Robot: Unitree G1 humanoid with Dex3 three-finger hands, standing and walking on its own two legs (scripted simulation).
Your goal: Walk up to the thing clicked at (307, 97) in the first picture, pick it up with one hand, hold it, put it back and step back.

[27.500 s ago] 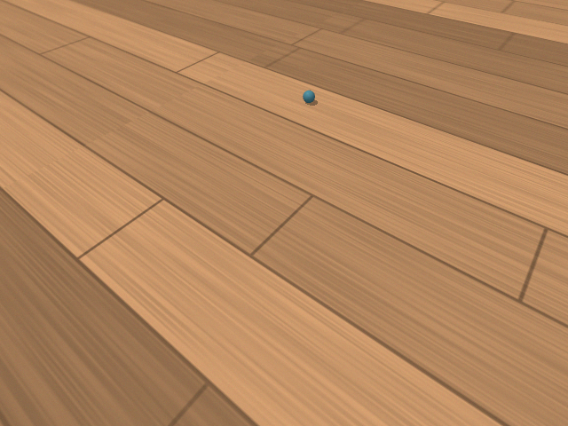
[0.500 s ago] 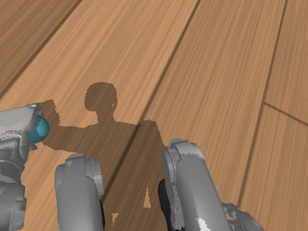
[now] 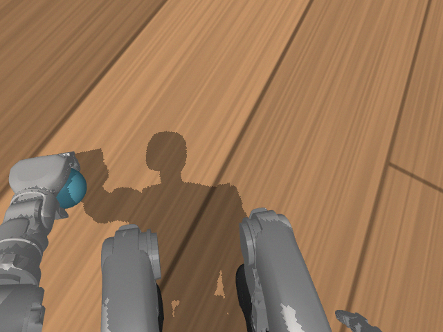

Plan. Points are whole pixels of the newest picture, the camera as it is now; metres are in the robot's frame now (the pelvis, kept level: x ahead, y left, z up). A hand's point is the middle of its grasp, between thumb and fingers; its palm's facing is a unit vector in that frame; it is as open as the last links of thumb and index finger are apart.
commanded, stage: lift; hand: left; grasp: from above
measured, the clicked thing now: (63, 187) +0.42 +0.28 -0.16
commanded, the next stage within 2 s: hold in 1.38 s
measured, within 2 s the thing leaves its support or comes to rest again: neither
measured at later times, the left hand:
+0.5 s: hand out of the picture +0.35 +0.28 +0.02, palm faces -0.43 -0.10 -0.90, open 10.4 cm
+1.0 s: hand out of the picture +0.34 +0.26 +0.21, palm faces -0.47 -0.11 -0.88, open 10.4 cm
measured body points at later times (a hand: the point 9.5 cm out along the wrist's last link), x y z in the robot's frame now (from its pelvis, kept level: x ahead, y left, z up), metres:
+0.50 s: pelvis +0.01 +0.00 +0.13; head +0.16 +0.04 +0.55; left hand +0.37 +0.28 +0.07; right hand +0.16 -0.26 +0.01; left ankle +0.09 +0.13 -0.34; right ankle +0.10 -0.13 -0.34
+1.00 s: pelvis +0.04 +0.00 +0.30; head +0.11 +0.02 +0.75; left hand +0.36 +0.26 +0.26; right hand +0.16 -0.26 +0.18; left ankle +0.08 +0.13 -0.34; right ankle +0.10 -0.13 -0.34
